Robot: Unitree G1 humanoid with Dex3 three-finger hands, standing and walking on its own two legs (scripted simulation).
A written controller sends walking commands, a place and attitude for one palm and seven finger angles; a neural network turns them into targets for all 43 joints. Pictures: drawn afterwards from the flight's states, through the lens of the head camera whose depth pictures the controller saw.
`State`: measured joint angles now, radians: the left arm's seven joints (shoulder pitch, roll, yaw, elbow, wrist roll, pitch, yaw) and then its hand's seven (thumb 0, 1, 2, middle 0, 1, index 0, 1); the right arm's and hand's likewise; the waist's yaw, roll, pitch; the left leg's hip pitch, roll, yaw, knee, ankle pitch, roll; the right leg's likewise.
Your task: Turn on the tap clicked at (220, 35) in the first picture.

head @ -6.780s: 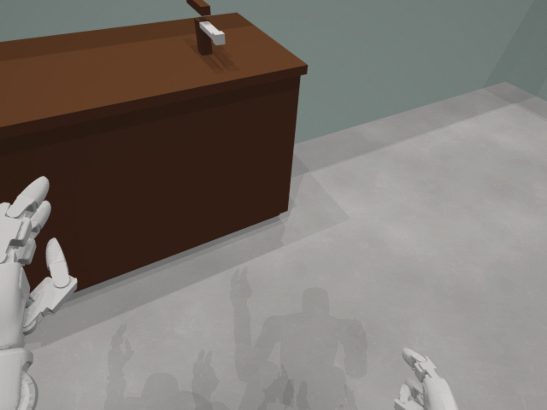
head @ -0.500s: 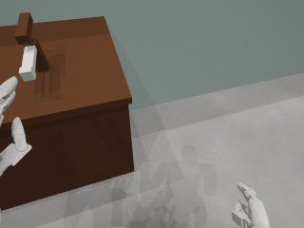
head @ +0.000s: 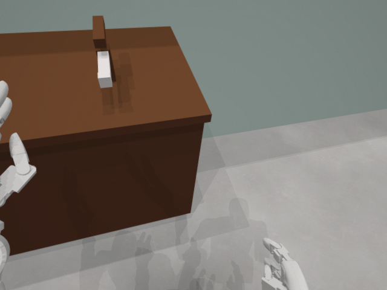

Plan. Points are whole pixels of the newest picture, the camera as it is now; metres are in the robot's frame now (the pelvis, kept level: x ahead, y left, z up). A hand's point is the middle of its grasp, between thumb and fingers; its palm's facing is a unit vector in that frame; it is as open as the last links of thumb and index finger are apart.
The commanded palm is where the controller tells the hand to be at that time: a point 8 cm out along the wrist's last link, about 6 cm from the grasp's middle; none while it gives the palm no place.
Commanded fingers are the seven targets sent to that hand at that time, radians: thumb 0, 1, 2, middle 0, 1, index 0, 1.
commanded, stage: come to a stop and stand still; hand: left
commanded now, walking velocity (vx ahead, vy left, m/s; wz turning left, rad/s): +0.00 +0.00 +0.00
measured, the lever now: (105, 79) +0.53 +0.29 +0.12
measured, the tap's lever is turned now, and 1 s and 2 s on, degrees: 0 0 0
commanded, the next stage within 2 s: look again from close up in 0.52 s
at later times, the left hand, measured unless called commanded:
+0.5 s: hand (1, 207) +0.17 +0.28 +0.18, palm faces +0.48 -0.78 -0.40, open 7.4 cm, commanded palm +0.10 +0.31 +0.18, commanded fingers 0.00 0.90 0.90 -0.20 -0.30 -0.20 -0.30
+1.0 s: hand (29, 181) +0.21 +0.28 +0.17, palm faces +0.34 -0.81 -0.48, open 7.4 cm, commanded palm +0.16 +0.31 +0.18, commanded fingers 0.00 0.90 0.90 -0.20 -0.30 -0.20 -0.30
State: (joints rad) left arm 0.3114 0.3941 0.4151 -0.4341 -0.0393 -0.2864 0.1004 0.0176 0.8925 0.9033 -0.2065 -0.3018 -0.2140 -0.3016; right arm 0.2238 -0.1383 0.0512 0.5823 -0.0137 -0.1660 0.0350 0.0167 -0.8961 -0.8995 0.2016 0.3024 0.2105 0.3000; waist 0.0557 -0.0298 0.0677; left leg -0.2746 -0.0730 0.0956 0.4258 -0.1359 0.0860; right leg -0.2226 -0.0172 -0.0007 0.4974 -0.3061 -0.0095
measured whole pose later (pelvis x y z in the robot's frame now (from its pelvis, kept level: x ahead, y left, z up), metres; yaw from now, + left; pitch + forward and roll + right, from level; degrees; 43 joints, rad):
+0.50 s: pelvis -0.03 +0.01 +0.00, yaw +6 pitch -1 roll -2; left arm 0.38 0.36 0.36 -0.48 -0.01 -0.21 0.10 0.02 0.89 0.90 -0.20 -0.30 -0.21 -0.30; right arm 0.20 -0.21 0.01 0.55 -0.03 -0.11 0.01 0.01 -0.90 -0.90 0.20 0.30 0.21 0.30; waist 0.03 0.01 0.06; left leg -0.35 -0.07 0.14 0.47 -0.21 -0.03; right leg -0.17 0.05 -0.03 0.41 -0.21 -0.05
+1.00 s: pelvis +0.00 +0.03 +0.01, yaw +0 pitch +1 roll +0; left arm 0.49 0.41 0.38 -0.46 -0.05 -0.20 0.10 0.01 0.89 0.90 -0.21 -0.30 -0.22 -0.30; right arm 0.20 -0.19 0.03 0.58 -0.01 -0.09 -0.02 0.01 -0.90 -0.90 0.20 0.30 0.21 0.30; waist 0.00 0.01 0.04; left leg -0.23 -0.07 0.05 0.40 -0.19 0.05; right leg -0.18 0.05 -0.04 0.39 -0.23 -0.05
